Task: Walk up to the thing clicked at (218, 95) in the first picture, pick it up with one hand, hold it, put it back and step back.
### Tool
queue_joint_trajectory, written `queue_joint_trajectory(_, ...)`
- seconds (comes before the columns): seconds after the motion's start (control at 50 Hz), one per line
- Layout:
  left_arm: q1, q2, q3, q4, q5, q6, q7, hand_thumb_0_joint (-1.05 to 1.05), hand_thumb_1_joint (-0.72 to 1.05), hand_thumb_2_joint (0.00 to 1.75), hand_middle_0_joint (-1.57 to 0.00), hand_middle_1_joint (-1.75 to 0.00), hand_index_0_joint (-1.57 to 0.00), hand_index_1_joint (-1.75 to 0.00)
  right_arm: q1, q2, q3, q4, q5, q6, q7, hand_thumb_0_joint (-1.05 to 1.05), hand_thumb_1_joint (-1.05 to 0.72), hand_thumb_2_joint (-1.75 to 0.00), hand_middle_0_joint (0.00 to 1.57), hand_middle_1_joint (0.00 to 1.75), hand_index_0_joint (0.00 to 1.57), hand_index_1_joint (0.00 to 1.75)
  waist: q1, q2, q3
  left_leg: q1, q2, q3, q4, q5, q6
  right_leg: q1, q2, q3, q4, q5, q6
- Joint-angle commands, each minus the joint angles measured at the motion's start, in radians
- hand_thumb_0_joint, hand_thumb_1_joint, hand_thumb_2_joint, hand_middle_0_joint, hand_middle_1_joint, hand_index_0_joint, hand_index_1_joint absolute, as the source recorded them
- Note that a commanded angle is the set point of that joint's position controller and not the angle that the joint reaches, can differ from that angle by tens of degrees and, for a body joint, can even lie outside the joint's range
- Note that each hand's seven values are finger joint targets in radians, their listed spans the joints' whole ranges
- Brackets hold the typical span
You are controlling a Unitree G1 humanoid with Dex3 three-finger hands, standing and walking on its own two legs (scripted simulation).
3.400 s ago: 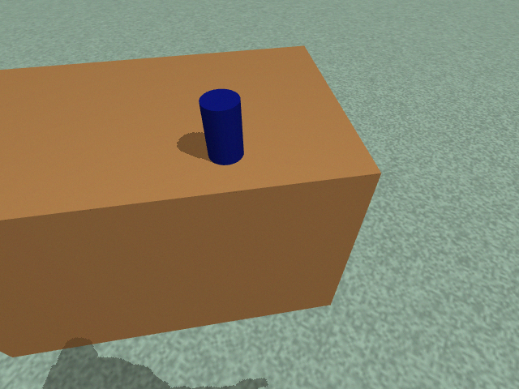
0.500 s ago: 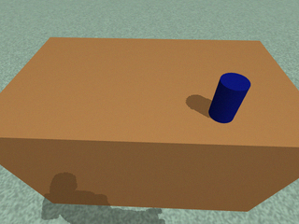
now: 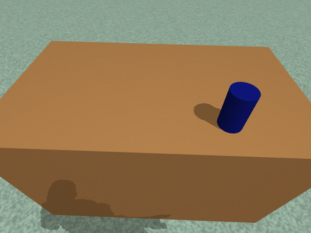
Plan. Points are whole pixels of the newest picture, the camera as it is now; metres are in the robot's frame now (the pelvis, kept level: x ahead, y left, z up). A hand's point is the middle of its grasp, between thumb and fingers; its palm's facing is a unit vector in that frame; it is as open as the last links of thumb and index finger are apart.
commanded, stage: walk up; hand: right
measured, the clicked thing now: (236, 108) +0.48 -0.24 +0.05
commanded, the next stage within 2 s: stand in 0.40 s
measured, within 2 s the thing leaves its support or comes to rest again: neither
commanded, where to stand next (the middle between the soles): +0.04 -0.02 m, yaw +0 degrees
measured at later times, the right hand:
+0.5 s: hand out of the picture +0.09 -0.26 -0.15, palm faces -0.01 +0.93 -0.36, open 7.4 cm
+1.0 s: hand out of the picture +0.07 -0.24 -0.15, palm faces -0.02 +0.94 -0.33, open 7.4 cm
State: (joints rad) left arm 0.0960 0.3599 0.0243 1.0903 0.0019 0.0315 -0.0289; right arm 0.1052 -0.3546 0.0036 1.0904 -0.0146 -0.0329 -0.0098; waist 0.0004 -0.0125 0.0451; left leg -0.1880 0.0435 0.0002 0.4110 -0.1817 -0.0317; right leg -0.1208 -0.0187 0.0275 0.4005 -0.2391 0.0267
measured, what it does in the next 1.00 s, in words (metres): stands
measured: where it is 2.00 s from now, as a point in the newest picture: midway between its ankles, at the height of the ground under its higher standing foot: outside the picture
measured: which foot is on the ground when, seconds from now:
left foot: down 0.00-1.00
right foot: down 0.00-1.00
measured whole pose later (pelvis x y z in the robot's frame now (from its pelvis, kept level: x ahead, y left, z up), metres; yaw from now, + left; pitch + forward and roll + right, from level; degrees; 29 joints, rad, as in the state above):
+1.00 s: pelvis +0.00 +0.01 +0.00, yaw +0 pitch -3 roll +0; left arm 0.11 0.36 0.00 1.12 0.01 0.00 -0.01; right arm 0.10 -0.35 -0.01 1.14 -0.01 0.00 0.01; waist 0.00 0.00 0.06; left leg -0.15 0.03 0.01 0.34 -0.15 -0.02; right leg -0.09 -0.04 0.03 0.33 -0.20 0.04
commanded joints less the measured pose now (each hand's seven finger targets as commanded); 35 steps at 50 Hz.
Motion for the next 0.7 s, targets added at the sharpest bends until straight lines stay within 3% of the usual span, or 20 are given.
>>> queue_joint_trajectory(0.0,-0.041,0.201,0.038,-0.055,0.004,-0.028,0.012,0.0,0.9,0.9,-0.2,-0.3,-0.2,-0.3,-0.054,-0.229,-0.049,-0.049,0.003,-0.025,-0.012,0.0,-0.9,-0.9,0.2,0.3,0.2,0.3,0.002,0.015,-0.067,0.051,0.084,-0.073,-0.093,0.071,0.052,-0.027,-0.082,0.071,-0.09,0.116,-0.056)
queue_joint_trajectory(0.08,-0.031,0.203,0.042,-0.045,0.005,-0.029,0.014,0.0,0.9,0.9,-0.2,-0.3,-0.2,-0.3,-0.059,-0.224,-0.051,-0.047,0.004,-0.024,-0.012,0.0,-0.9,-0.9,0.2,0.3,0.2,0.3,0.003,0.005,-0.08,0.085,0.087,-0.062,-0.086,0.124,0.05,-0.027,-0.084,0.066,-0.09,0.142,-0.052)
queue_joint_trajectory(0.36,-0.022,0.203,0.043,-0.036,0.009,-0.028,0.019,0.0,0.9,0.9,-0.2,-0.3,-0.2,-0.3,-0.058,-0.222,-0.058,-0.035,0.004,-0.017,-0.012,0.0,-0.9,-0.9,0.2,0.3,0.2,0.3,-0.003,0.009,-0.07,0.088,0.092,-0.057,-0.102,0.129,0.049,-0.014,-0.083,0.061,-0.1,0.165,-0.048)
queue_joint_trajectory(0.38,-0.028,0.202,0.035,-0.037,0.006,-0.045,0.026,0.0,0.9,0.9,-0.2,-0.3,-0.2,-0.3,-0.08,-0.218,-0.052,-0.029,0.004,-0.008,-0.006,0.0,-0.9,-0.9,0.2,0.3,0.2,0.3,0.008,0.051,-0.052,0.072,0.086,-0.062,-0.09,0.161,0.046,-0.004,-0.102,0.073,-0.113,0.179,-0.041)
queue_joint_trajectory(0.46,-0.018,0.21,0.033,-0.027,0.005,-0.059,0.031,0.0,0.9,0.9,-0.2,-0.3,-0.2,-0.3,-0.065,-0.205,-0.046,-0.026,0.01,-0.004,0.001,0.0,-0.9,-0.9,0.2,0.3,0.2,0.3,0.0,0.018,-0.091,0.112,0.093,-0.061,-0.083,0.231,0.047,0.025,-0.107,0.068,-0.104,0.265,-0.039)
queue_joint_trajectory(0.56,-0.027,0.208,0.029,-0.027,0.005,-0.056,0.033,0.0,0.9,0.9,-0.2,-0.3,-0.2,-0.3,-0.064,-0.212,-0.045,-0.017,0.009,0.002,0.005,0.0,-0.9,-0.9,0.2,0.3,0.2,0.3,-0.001,0.009,-0.062,0.101,0.087,-0.065,-0.107,0.152,0.042,-0.002,-0.1,0.062,-0.125,0.177,-0.037)
queue_joint_trajectory(0.68,-0.03,0.208,0.025,-0.026,0.007,-0.056,0.034,0.0,0.9,0.9,-0.2,-0.3,-0.2,-0.3,-0.067,-0.217,-0.048,-0.011,0.005,0.004,0.007,0.0,-0.9,-0.9,0.2,0.3,0.2,0.3,0.0,0.007,-0.062,0.1,0.09,-0.072,-0.116,0.128,0.044,-0.006,-0.101,0.059,-0.128,0.14,-0.035)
